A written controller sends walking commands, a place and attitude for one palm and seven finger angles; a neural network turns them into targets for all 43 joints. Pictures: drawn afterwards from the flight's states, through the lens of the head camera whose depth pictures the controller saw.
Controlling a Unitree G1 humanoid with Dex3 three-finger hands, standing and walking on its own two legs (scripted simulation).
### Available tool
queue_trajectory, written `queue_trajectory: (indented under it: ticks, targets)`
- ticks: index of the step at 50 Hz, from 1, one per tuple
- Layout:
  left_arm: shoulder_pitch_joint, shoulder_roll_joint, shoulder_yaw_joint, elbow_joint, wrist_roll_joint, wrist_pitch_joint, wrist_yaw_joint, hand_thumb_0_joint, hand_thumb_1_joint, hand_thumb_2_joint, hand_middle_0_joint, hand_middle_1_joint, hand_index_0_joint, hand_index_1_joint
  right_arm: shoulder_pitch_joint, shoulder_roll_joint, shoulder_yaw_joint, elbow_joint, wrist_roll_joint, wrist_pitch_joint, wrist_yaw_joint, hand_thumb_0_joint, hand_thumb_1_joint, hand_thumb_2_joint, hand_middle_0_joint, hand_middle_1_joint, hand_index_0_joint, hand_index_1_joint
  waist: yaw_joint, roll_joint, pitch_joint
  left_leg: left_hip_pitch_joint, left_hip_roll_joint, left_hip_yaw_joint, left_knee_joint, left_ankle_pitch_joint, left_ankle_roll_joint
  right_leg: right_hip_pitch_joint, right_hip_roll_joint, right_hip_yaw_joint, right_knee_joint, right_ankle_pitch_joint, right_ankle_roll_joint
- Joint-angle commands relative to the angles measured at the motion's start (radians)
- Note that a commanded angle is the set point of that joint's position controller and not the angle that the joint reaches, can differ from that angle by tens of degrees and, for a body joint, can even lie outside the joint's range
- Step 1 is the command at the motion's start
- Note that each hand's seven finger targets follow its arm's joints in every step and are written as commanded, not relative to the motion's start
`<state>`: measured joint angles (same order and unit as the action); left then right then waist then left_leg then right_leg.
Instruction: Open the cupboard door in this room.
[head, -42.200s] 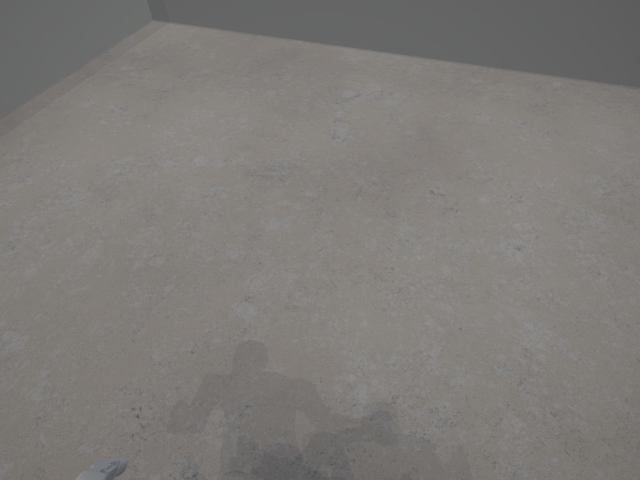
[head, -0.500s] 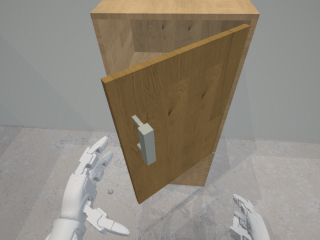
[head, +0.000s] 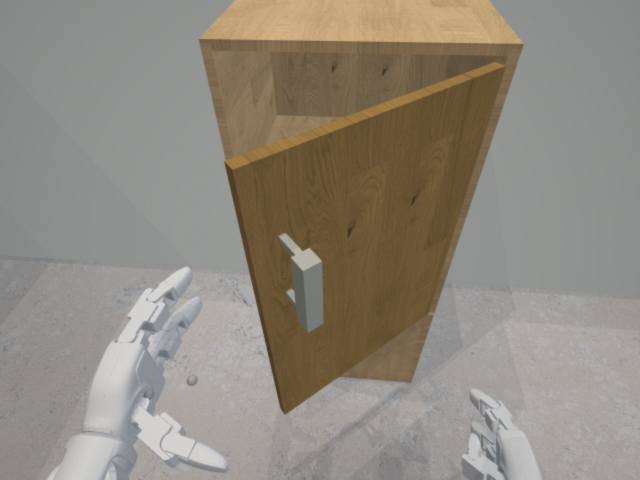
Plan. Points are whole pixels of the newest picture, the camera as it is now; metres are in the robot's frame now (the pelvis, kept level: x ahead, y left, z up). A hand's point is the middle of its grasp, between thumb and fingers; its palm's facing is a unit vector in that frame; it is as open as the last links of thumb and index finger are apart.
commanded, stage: draw the hand back to the body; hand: left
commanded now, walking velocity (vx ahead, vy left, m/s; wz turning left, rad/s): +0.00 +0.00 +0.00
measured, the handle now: (298, 281) +0.33 +0.06 +0.10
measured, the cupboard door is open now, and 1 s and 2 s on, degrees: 41 41 41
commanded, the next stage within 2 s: step back with the hand held close in 1.24 s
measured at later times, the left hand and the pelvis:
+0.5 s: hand (100, 364) +0.19 +0.22 +0.15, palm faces +0.29 -0.90 -0.33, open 13.4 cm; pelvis +0.00 +0.01 +0.02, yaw +0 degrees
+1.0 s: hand (43, 321) +0.21 +0.27 +0.18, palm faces +0.44 -0.80 -0.40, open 7.9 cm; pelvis +0.02 +0.01 +0.03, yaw -1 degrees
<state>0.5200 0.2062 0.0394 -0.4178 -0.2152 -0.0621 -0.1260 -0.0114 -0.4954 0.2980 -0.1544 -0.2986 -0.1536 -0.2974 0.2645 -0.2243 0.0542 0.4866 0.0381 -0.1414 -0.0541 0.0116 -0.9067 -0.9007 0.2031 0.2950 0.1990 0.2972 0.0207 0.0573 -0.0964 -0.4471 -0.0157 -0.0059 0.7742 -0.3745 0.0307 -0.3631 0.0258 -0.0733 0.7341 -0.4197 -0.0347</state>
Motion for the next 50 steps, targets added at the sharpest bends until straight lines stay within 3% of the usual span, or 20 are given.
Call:
queue_trajectory:
  ticks: [1, 3, 8, 9, 10, 12, 16, 20, 23, 25, 26, 29, 30, 33, 35, 38, 42, 43, 46, 50]
  targets:
    - [-0.093, 0.104, 0.09, -0.259, -0.03, -0.045, -0.013, 0.0, -0.5, 0.3, -0.15, -0.3, -0.15, -0.3, -0.132, -0.106, -0.038, -0.181, 0.006, -0.07, -0.012, 0.0, -0.9, -0.9, 0.2, 0.3, 0.2, 0.3, 0.008, -0.024, -0.052, 0.119, -0.001, -0.047, -0.126, 0.185, 0.002, -0.015, -0.005, 0.029, -0.144, 0.246, 0.02]
    - [-0.078, 0.11, 0.111, -0.261, -0.043, -0.043, -0.023, 0.0, -0.5, 0.3, -0.15, -0.3, -0.15, -0.3, -0.129, -0.106, -0.038, -0.175, 0.007, -0.079, -0.015, 0.0, -0.9, -0.9, 0.2, 0.3, 0.2, 0.3, 0.013, -0.031, -0.052, 0.13, 0.001, -0.052, -0.134, 0.187, -0.001, -0.011, 0.0, 0.02, -0.146, 0.244, 0.019]
    - [-0.087, 0.143, 0.156, -0.258, -0.064, -0.022, -0.057, 0.0, -0.325, 0.375, -0.156, -0.3, -0.156, -0.3, -0.139, -0.114, -0.037, -0.156, 0.011, -0.092, -0.023, 0.0, -0.9, -0.9, 0.2, 0.3, 0.2, 0.3, 0.017, -0.027, -0.044, 0.145, 0.002, -0.059, -0.155, 0.183, -0.002, 0.007, 0.0, 0.015, -0.164, 0.234, 0.017]
    - [-0.131, 0.261, 0.167, -0.343, 0.077, -0.041, 0.076, 0.0, -0.29, 0.39, -0.158, -0.3, -0.158, -0.3, -0.159, -0.098, -0.032, -0.16, -0.005, -0.076, -0.04, 0.0, -0.9, -0.9, 0.2, 0.3, 0.2, 0.3, 0.046, -0.007, -0.002, 0.143, 0.006, -0.057, -0.195, 0.173, -0.002, 0.032, -0.024, 0.07, -0.228, 0.213, 0.007]
    - [-0.083, 0.221, 0.167, -0.29, 0.092, -0.032, 0.137, 0.0, -0.255, 0.405, -0.159, -0.3, -0.159, -0.3, -0.15, -0.086, -0.027, -0.143, -0.015, -0.071, -0.047, 0.0, -0.9, -0.9, 0.2, 0.3, 0.2, 0.3, 0.032, -0.037, 0.047, 0.151, 0.005, -0.056, -0.207, 0.15, -0.005, 0.019, -0.03, 0.069, -0.264, 0.174, 0.008]
    - [-0.039, 0.153, 0.111, -0.257, 0.121, -0.027, 0.179, 0.0, -0.185, 0.435, -0.161, -0.3, -0.161, -0.3, -0.157, -0.088, -0.024, -0.129, -0.019, -0.052, -0.042, 0.0, -0.9, -0.9, 0.2, 0.3, 0.2, 0.3, 0.024, -0.014, 0.058, 0.19, 0.014, -0.062, -0.239, 0.154, -0.005, 0.038, -0.029, 0.054, -0.273, 0.162, 0.009]
    - [-0.084, 0.195, 0.141, -0.271, 0.15, -0.048, 0.226, 0.0, -0.045, 0.495, -0.166, -0.3, -0.166, -0.3, -0.18, -0.097, -0.029, -0.109, -0.03, -0.042, -0.042, 0.0, -0.9, -0.9, 0.2, 0.3, 0.2, 0.3, 0.024, -0.021, 0.037, 0.247, 0.018, -0.062, -0.303, 0.146, -0.003, 0.1, -0.029, 0.051, -0.315, 0.149, 0.009]
    - [-0.078, 0.237, 0.201, -0.252, 0.16, -0.062, 0.247, 0.0, 0.095, 0.555, -0.171, -0.3, -0.171, -0.3, -0.191, -0.098, -0.031, -0.077, -0.034, -0.036, -0.041, 0.0, -0.9, -0.9, 0.2, 0.3, 0.2, 0.3, 0.034, -0.001, 0.023, 0.29, 0.019, -0.057, -0.34, 0.213, -0.006, 0.167, -0.029, 0.048, -0.343, 0.206, 0.006]
    - [-0.077, 0.224, 0.205, -0.249, 0.16, -0.066, 0.25, 0.0, 0.2, 0.6, -0.175, -0.3, -0.175, -0.3, -0.199, -0.094, -0.032, -0.066, -0.035, -0.032, -0.037, 0.0, -0.9, -0.9, 0.2, 0.3, 0.2, 0.3, 0.032, 0.013, 0.03, 0.319, 0.023, -0.056, -0.367, 0.249, -0.009, 0.187, -0.028, 0.044, -0.355, 0.239, 0.007]
    - [-0.075, 0.251, 0.241, -0.231, 0.163, -0.068, 0.255, 0.0, 0.27, 0.63, -0.178, -0.3, -0.178, -0.3, -0.202, -0.1, -0.037, -0.054, -0.036, -0.029, -0.036, 0.0, -0.9, -0.9, 0.2, 0.3, 0.2, 0.3, 0.038, -0.011, 0.03, 0.327, 0.026, -0.057, -0.378, 0.278, -0.01, 0.21, -0.025, 0.042, -0.365, 0.26, 0.006]
    - [-0.076, 0.234, 0.236, -0.226, 0.159, -0.068, 0.253, 0.0, 0.305, 0.645, -0.179, -0.3, -0.179, -0.3, -0.203, -0.098, -0.037, -0.053, -0.035, -0.026, -0.034, 0.0, -0.9, -0.9, 0.2, 0.3, 0.2, 0.3, 0.035, -0.027, 0.045, 0.329, 0.028, -0.058, -0.385, 0.29, -0.011, 0.211, -0.023, 0.04, -0.366, 0.269, 0.008]
    - [-0.087, 0.254, 0.27, -0.232, 0.16, -0.072, 0.255, 0.0, 0.41, 0.69, -0.182, -0.3, -0.182, -0.3, -0.204, -0.1, -0.043, -0.047, -0.036, -0.02, -0.03, 0.0, -0.9, -0.9, 0.2, 0.3, 0.2, 0.3, 0.039, -0.004, 0.027, 0.349, 0.027, -0.052, -0.394, 0.315, -0.012, 0.229, -0.024, 0.042, -0.373, 0.291, 0.008]
    - [-0.085, 0.27, 0.288, -0.218, 0.161, -0.072, 0.256, 0.0, 0.445, 0.705, -0.184, -0.3, -0.184, -0.3, -0.206, -0.103, -0.046, -0.041, -0.035, -0.018, -0.03, 0.0, -0.9, -0.9, 0.2, 0.3, 0.2, 0.3, 0.042, -0.024, 0.031, 0.349, 0.029, -0.052, -0.393, 0.326, -0.012, 0.236, -0.022, 0.042, -0.379, 0.3, 0.007]
    - [-0.083, 0.271, 0.307, -0.23, 0.157, -0.074, 0.256, 0.0, 0.55, 0.75, -0.187, -0.3, -0.187, -0.3, -0.203, -0.101, -0.049, -0.04, -0.034, -0.012, -0.025, 0.0, -0.9, -0.9, 0.2, 0.3, 0.2, 0.3, 0.043, 0.012, 0.021, 0.362, 0.028, -0.049, -0.397, 0.371, -0.016, 0.252, -0.023, 0.042, -0.377, 0.336, 0.007]
    - [-0.076, 0.299, 0.346, -0.201, 0.156, -0.072, 0.258, 0.0, 0.62, 0.78, -0.19, -0.3, -0.19, -0.3, -0.205, -0.105, -0.054, -0.033, -0.034, -0.007, -0.025, 0.0, -0.9, -0.9, 0.2, 0.3, 0.2, 0.3, 0.049, -0.023, 0.027, 0.36, 0.03, -0.047, -0.398, 0.378, -0.016, 0.259, -0.02, 0.041, -0.384, 0.348, 0.008]
    - [-0.102, 0.304, 0.366, -0.22, 0.151, -0.075, 0.256, 0.0, 0.725, 0.825, -0.194, -0.3, -0.194, -0.3, -0.203, -0.103, -0.057, -0.034, -0.031, 0.0, -0.024, 0.0, -0.9, -0.9, 0.2, 0.3, 0.2, 0.3, 0.045, 0.009, 0.022, 0.371, 0.031, -0.044, -0.399, 0.402, -0.018, 0.262, -0.021, 0.044, -0.384, 0.364, 0.008]
    - [-0.115, 0.324, 0.407, -0.187, 0.144, -0.072, 0.258, 0.0, 0.865, 0.885, -0.199, -0.3, -0.199, -0.3, -0.205, -0.103, -0.061, -0.025, -0.029, 0.008, -0.024, 0.0, -0.9, -0.9, 0.2, 0.3, 0.2, 0.3, 0.047, 0.0, 0.03, 0.373, 0.031, -0.041, -0.399, 0.41, -0.017, 0.266, -0.021, 0.045, -0.391, 0.378, 0.01]
    - [-0.13, 0.328, 0.41, -0.192, 0.143, -0.073, 0.257, 0.0, 0.9, 0.9, -0.2, -0.3, -0.2, -0.3, -0.208, -0.104, -0.063, -0.026, -0.027, 0.01, -0.024, 0.0, -0.9, -0.9, 0.2, 0.3, 0.2, 0.3, 0.045, 0.026, 0.033, 0.377, 0.031, -0.038, -0.4, 0.401, -0.016, 0.261, -0.021, 0.049, -0.397, 0.371, 0.01]
    - [-0.111, 0.287, 0.372, -0.155, 0.143, -0.069, 0.252, 0.0, 0.9, 0.9, -0.2, -0.3, -0.2, -0.3, -0.206, -0.108, -0.063, -0.024, -0.031, 0.01, -0.02, 0.0, -0.9, -0.9, 0.2, 0.3, 0.2, 0.3, 0.04, -0.014, 0.057, 0.372, 0.032, -0.042, -0.407, 0.398, -0.014, 0.254, -0.02, 0.044, -0.4, 0.369, 0.011]
    - [-0.132, 0.322, 0.386, -0.195, 0.147, -0.07, 0.253, 0.0, 0.9, 0.9, -0.2, -0.3, -0.2, -0.3, -0.206, -0.116, -0.07, -0.025, -0.03, 0.012, -0.019, 0.0, -0.9, -0.9, 0.2, 0.3, 0.2, 0.3, 0.044, -0.004, 0.008, 0.389, 0.028, -0.033, -0.392, 0.429, -0.01, 0.277, -0.023, 0.05, -0.398, 0.411, 0.012]
